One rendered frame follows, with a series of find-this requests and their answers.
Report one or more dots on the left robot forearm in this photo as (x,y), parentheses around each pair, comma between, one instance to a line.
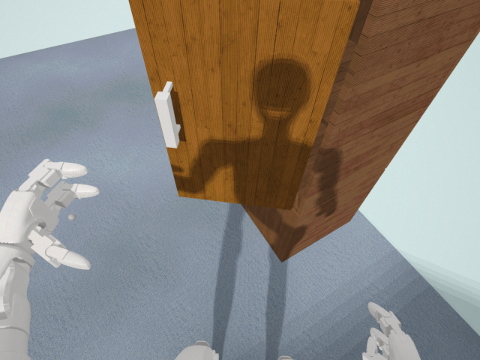
(15,311)

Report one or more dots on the right robot hand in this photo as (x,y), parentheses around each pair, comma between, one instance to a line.
(397,346)

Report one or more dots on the cupboard door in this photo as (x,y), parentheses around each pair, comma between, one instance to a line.
(251,80)

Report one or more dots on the left robot hand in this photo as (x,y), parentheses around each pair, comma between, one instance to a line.
(24,210)

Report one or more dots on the handle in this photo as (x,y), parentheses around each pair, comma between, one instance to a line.
(166,115)

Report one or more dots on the robot left shin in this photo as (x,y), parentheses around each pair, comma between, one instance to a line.
(202,343)

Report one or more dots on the robot left thigh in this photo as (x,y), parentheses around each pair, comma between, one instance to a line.
(197,352)

